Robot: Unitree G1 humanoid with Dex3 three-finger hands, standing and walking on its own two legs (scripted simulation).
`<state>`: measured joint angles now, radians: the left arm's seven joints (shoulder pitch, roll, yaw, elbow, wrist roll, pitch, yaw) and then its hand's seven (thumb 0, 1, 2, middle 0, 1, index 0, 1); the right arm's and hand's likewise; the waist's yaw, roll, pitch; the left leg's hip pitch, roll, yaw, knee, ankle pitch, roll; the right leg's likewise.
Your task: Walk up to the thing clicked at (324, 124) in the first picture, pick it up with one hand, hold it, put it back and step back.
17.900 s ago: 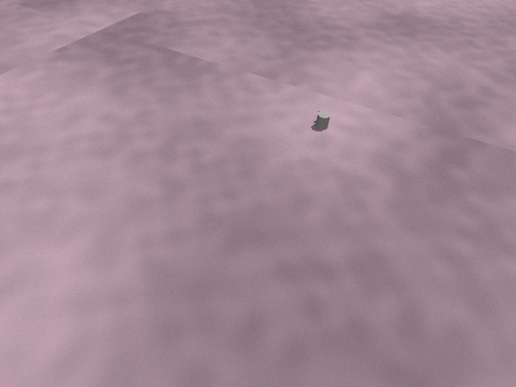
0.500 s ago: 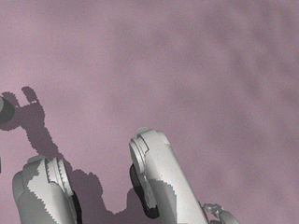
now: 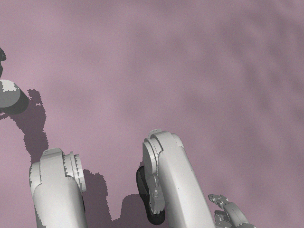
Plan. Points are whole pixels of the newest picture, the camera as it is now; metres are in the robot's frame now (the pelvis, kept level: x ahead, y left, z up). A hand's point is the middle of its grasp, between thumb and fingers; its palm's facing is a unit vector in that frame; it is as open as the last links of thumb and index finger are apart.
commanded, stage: rest palm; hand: left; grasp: from above
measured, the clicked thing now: (2, 101) +0.48 +0.32 -0.29
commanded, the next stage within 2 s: close in 1.24 s
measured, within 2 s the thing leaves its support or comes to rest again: neither
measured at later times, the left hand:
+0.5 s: hand (2, 93) +0.48 +0.30 -0.23, palm faces -0.44 -0.10 -0.89, open 14.1 cm
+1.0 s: hand (5, 97) +0.48 +0.30 -0.24, palm faces -0.42 -0.11 -0.90, open 13.7 cm
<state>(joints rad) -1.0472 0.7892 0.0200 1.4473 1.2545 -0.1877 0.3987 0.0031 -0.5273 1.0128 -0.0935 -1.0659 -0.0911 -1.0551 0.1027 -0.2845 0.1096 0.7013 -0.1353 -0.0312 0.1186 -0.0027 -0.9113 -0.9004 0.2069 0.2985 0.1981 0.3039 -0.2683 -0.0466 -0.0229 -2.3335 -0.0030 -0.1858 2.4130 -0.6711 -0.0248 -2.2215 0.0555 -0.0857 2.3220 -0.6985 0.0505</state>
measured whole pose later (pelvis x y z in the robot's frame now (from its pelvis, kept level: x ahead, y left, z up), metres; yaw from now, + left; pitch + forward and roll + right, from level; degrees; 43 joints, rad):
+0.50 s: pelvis +0.00 +0.00 -0.02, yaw -3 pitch +32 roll -11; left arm -1.06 0.94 0.12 1.57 1.26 -0.19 0.47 0.00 -0.52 1.00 -0.09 -1.02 -0.08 -1.01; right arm 0.18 -0.29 0.22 0.70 -0.19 -0.09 0.15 0.00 -0.90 -0.90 0.21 0.30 0.20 0.30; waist -0.35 -0.08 0.10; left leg -2.36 0.01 -0.23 2.48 -0.69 -0.04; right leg -2.25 0.08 -0.12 2.36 -0.69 0.06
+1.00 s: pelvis +0.00 +0.00 -0.02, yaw -4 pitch +29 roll -13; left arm -1.07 0.97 0.10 1.66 1.27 -0.20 0.55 0.00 -0.49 1.05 -0.11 -1.05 -0.09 -1.05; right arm 0.11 -0.31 0.26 0.67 -0.21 -0.16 0.19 0.00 -0.90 -0.90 0.21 0.30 0.20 0.30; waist -0.37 -0.12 0.12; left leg -2.35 0.01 -0.26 2.51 -0.69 -0.03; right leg -2.23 0.09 -0.14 2.36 -0.68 0.07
